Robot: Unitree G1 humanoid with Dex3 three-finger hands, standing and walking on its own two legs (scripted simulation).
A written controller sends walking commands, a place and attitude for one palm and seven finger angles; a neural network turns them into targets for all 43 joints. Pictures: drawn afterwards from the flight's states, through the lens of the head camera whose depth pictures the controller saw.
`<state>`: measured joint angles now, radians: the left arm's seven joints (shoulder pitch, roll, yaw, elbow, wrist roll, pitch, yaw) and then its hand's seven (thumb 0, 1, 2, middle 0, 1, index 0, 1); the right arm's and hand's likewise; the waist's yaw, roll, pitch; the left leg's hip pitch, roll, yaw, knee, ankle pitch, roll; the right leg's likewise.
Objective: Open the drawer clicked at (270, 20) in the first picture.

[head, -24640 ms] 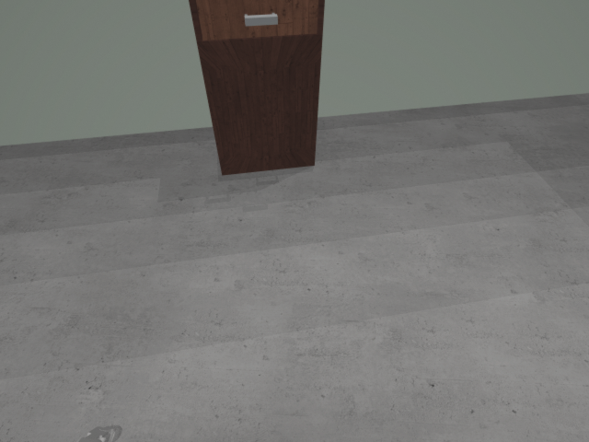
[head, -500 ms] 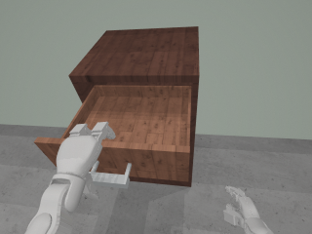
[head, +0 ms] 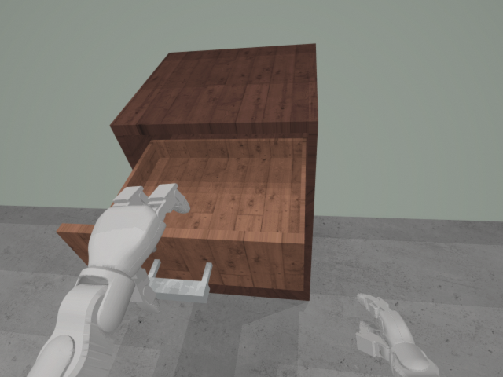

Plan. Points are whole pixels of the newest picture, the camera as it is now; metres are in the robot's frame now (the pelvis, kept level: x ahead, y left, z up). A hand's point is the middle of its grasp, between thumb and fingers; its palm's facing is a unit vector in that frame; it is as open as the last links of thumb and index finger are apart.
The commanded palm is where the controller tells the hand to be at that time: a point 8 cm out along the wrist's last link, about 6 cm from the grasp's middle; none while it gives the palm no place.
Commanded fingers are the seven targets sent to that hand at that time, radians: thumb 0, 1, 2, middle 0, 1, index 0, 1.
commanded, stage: draw the hand back to the body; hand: left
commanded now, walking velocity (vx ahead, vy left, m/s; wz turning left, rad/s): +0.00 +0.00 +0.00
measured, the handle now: (178, 277) +0.28 +0.19 -0.01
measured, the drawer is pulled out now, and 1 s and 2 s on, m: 0.30 0.30 0.30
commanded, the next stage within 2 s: step back with the hand held close in 1.50 s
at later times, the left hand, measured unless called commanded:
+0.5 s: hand (106, 269) +0.21 +0.23 +0.13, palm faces +0.11 -0.11 -0.99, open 13.8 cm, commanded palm +0.17 +0.23 +0.18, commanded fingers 0.00 -0.47 0.31 -0.30 -1.18 -0.30 -1.18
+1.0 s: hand (107, 249) +0.22 +0.22 +0.16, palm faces +0.34 -0.86 -0.39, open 11.3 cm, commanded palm +0.16 +0.27 +0.18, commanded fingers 0.00 0.41 0.69 -0.23 -0.62 -0.23 -0.62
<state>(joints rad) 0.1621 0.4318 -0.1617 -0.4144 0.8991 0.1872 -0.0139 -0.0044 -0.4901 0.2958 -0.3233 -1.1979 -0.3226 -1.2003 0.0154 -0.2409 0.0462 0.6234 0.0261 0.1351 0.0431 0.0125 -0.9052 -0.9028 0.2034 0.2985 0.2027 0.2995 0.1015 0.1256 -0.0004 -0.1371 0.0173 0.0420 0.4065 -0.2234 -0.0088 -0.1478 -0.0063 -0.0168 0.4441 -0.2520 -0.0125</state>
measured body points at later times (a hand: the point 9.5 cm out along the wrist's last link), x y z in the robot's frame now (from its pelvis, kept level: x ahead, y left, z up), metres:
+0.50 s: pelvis +0.00 +0.00 +0.00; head +0.00 -0.05 +0.45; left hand +0.20 +0.24 +0.18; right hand +0.24 -0.19 -0.10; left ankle +0.00 +0.13 -0.74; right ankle -0.01 -0.11 -0.74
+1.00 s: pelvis +0.03 +0.01 +0.00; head +0.03 -0.01 +0.45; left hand +0.20 +0.27 +0.18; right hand +0.22 -0.21 -0.09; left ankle +0.00 +0.13 -0.74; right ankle -0.01 -0.11 -0.74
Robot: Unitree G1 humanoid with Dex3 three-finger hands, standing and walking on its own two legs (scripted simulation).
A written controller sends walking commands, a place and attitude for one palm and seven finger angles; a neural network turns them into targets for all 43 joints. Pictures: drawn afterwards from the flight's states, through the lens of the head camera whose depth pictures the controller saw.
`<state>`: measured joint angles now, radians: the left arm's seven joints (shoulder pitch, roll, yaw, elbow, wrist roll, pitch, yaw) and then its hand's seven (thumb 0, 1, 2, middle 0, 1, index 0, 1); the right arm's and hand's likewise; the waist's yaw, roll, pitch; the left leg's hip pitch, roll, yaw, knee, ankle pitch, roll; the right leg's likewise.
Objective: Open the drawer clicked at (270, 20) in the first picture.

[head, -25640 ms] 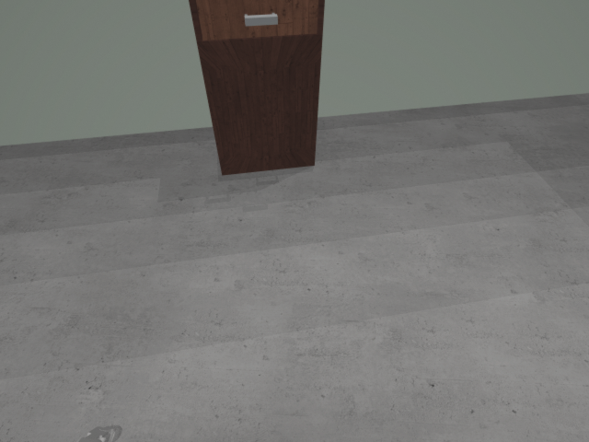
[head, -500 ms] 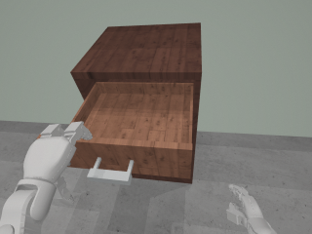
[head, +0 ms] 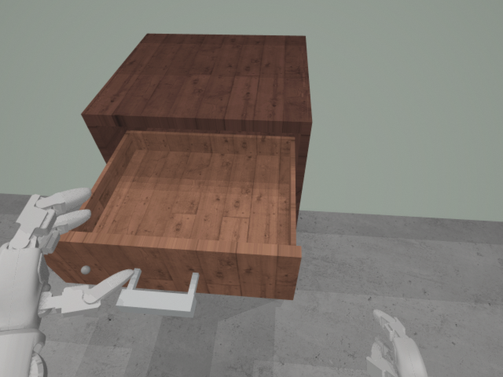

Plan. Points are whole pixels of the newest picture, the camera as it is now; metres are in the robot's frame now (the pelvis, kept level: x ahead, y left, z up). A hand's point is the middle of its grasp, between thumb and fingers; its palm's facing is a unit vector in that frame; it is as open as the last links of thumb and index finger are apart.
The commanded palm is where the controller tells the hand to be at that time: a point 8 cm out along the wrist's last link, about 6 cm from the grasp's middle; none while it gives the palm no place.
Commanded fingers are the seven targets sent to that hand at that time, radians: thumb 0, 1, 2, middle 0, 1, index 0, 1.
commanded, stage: draw the hand back to the body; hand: left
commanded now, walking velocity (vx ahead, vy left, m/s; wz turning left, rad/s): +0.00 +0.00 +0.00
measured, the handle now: (161, 289) +0.25 +0.19 -0.01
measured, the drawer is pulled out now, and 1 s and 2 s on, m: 0.30 0.30 0.30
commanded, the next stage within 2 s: step back with the hand held close in 0.50 s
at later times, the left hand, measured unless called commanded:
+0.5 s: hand (65, 282) +0.18 +0.23 +0.15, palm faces +0.41 -0.81 -0.42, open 7.6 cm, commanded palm +0.13 +0.28 +0.18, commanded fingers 0.00 0.90 0.90 -0.20 -0.30 -0.20 -0.30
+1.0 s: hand (49, 310) +0.15 +0.24 +0.15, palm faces +0.29 -0.81 -0.51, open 7.4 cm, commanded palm +0.08 +0.29 +0.18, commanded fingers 0.00 0.90 0.90 -0.20 -0.30 -0.20 -0.30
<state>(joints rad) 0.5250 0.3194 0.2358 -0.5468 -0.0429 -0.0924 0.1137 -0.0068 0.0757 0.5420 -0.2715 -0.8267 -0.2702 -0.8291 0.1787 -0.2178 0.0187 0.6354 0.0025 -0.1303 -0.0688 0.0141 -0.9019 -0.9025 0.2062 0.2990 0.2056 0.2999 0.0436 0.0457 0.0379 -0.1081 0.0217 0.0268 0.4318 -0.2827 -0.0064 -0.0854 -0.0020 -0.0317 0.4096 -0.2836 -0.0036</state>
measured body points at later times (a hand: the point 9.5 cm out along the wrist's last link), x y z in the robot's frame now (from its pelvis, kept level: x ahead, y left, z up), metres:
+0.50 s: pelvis +0.00 -0.01 +0.00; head +0.00 -0.03 +0.45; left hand +0.15 +0.27 +0.18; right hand +0.21 -0.21 -0.08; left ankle -0.03 +0.12 -0.74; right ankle -0.04 -0.12 -0.74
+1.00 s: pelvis -0.04 +0.01 -0.01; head -0.01 +0.00 +0.44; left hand +0.13 +0.28 +0.18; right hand +0.14 -0.24 -0.09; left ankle -0.03 +0.12 -0.74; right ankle -0.04 -0.12 -0.74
